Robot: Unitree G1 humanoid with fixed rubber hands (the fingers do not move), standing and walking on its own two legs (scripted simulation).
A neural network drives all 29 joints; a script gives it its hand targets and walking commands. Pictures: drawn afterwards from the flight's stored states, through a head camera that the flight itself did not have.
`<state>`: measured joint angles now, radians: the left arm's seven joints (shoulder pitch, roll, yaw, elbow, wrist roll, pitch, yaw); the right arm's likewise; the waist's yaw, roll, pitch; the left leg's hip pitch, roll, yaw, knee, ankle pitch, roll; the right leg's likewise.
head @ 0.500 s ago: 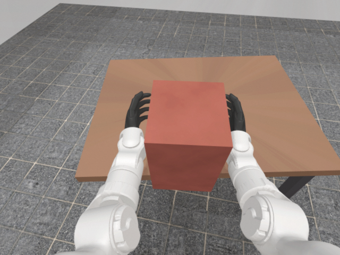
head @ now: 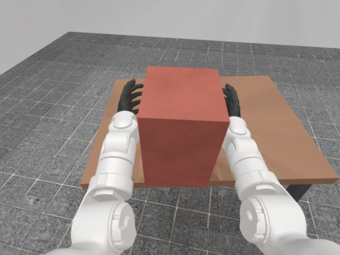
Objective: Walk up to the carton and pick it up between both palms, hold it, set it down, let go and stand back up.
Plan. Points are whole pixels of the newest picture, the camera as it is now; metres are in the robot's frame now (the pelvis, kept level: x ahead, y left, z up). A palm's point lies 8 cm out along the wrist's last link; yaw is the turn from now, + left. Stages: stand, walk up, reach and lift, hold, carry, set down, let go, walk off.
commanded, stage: reach and lift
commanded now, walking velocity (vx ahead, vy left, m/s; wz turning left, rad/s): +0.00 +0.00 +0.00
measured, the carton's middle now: (179, 130) +0.38 -0.01 +0.12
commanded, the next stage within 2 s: hold in 1.62 s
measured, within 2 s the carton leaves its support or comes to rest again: neither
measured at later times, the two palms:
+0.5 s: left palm (110, 98) +0.38 +0.14 +0.22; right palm (226, 99) +0.40 -0.11 +0.20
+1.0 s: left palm (108, 91) +0.39 +0.14 +0.24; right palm (225, 93) +0.40 -0.11 +0.21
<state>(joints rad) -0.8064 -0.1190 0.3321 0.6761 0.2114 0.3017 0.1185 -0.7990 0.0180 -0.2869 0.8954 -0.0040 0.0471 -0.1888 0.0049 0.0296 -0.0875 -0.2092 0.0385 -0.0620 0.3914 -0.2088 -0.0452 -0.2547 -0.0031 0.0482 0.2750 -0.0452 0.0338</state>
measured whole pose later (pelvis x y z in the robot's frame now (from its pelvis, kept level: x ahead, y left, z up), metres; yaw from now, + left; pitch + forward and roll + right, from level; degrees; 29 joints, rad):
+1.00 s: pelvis +0.01 +0.01 +0.00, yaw +0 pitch -4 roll -1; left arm -0.86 -0.09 0.33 0.44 0.31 0.65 0.05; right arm -0.89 0.02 -0.23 0.79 0.11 0.30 -0.24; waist -0.01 0.00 -0.09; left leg -0.10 0.04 -0.06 0.39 -0.24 -0.04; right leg -0.14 0.00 0.05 0.27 -0.07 0.04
